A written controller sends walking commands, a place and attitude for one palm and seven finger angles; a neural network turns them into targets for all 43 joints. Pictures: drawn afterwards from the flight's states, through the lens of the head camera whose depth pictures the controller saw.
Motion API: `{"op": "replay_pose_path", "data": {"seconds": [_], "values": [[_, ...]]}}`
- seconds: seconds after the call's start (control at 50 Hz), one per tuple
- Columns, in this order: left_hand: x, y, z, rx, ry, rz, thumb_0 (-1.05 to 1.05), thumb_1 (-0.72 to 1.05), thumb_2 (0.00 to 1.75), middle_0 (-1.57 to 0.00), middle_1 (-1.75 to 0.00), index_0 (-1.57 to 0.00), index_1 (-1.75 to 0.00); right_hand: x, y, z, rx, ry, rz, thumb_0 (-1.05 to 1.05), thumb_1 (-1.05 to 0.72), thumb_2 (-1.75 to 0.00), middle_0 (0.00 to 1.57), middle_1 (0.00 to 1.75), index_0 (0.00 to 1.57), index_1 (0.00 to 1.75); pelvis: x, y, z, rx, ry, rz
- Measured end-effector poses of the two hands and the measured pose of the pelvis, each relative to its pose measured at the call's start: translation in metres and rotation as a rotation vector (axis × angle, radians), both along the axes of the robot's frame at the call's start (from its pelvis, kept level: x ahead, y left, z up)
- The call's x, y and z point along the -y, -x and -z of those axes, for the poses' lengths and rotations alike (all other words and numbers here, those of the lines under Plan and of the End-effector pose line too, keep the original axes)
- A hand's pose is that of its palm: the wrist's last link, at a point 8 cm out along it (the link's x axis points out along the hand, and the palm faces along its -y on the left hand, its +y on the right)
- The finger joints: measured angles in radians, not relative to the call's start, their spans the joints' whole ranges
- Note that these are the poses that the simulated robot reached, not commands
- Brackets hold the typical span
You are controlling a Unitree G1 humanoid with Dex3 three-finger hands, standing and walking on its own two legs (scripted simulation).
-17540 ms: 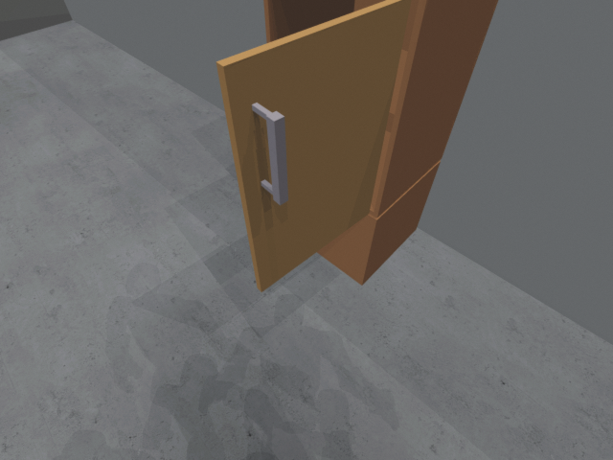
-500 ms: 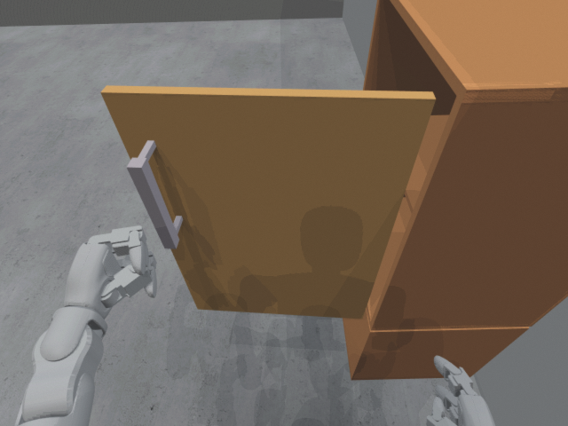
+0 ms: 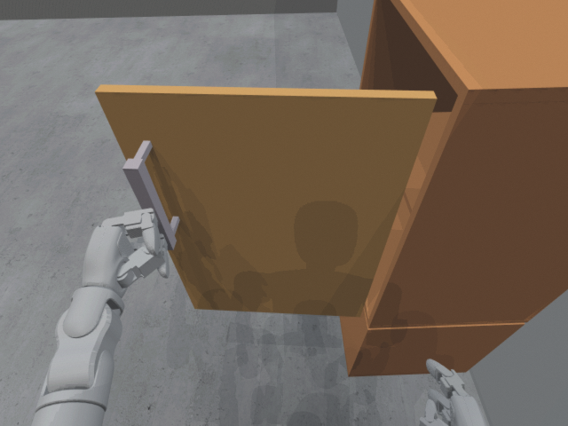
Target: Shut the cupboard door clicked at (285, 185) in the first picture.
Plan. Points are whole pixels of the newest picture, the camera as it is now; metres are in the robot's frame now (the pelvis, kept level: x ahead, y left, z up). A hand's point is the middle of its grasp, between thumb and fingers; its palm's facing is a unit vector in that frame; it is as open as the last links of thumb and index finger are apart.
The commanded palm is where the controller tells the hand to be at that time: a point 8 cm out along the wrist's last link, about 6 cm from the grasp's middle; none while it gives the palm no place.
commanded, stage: bring the fist close to the handle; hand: left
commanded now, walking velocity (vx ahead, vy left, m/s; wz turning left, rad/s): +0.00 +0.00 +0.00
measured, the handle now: (157, 199) +0.41 +0.22 +0.10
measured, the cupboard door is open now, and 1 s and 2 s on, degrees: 85 79 65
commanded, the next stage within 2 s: push the door shut along its arc in 0.22 s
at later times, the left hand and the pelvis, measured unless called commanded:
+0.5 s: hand (160, 255) +0.31 +0.19 +0.10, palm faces +0.01 -1.00 -0.08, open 3.1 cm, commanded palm +0.29 +0.23 +0.11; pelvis -0.01 +0.00 +0.00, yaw +1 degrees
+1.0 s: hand (185, 218) +0.37 +0.17 +0.10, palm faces -0.13 -0.99 -0.07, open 3.1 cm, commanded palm +0.36 +0.21 +0.11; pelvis -0.02 +0.00 +0.00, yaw +1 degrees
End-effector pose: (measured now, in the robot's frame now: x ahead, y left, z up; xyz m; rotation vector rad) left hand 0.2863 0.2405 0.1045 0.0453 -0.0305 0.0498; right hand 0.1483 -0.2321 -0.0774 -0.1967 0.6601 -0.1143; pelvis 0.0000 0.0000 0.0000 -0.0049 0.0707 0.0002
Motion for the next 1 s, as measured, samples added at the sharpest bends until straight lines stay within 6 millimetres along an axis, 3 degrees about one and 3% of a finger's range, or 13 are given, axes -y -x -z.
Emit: {"op": "replay_pose_path", "data": {"seconds": [0.12,0.3,0.46,0.68,1.0], "values": [[-0.005,0.003,0.002,-0.007,-0.01,-0.004,0.02,0.9,0.9,-1.3,-1.5,-1.3,-1.5,0.003,0.002,0.002,-0.021,0.008,-0.002,0.02,-0.91,-0.9,0.21,0.3,0.2,0.3,-0.001,0.0,0.0,0.002,0.004,-0.008],[0.008,0.008,-0.001,0.011,-0.001,0.028,0.02,0.9,0.9,-1.3,-1.5,-1.3,-1.5,0.002,-0.004,0.0,0.002,0.006,-0.002,0.02,-0.91,-0.9,0.21,0.3,0.2,0.3,-0.001,0.0,-0.001,0.004,0.003,-0.007],[-0.001,0.004,0.0,-0.01,-0.026,0.014,0.02,0.9,0.9,-1.3,-1.5,-1.3,-1.5,0.0,-0.007,-0.003,0.011,-0.001,-0.015,0.02,-0.91,-0.9,0.21,0.3,0.2,0.3,0.001,0.004,0.0,0.013,0.003,-0.012],[0.008,-0.035,-0.007,-0.006,-0.009,0.107,0.02,0.9,0.9,-1.31,-1.5,-1.3,-1.5,0.009,0.011,0.005,-0.052,0.02,0.016,0.02,-0.91,-0.9,0.21,0.3,0.2,0.3,0.003,0.008,0.0,0.0,-0.003,-0.011],[0.017,-0.07,-0.004,-0.04,-0.025,0.182,0.02,0.9,0.9,-1.31,-1.5,-1.3,-1.5,0.027,0.056,0.019,-0.194,0.051,0.068,0.02,-0.91,-0.9,0.21,0.3,0.2,0.3,0.004,0.017,0.002,-0.02,-0.006,-0.015]]}}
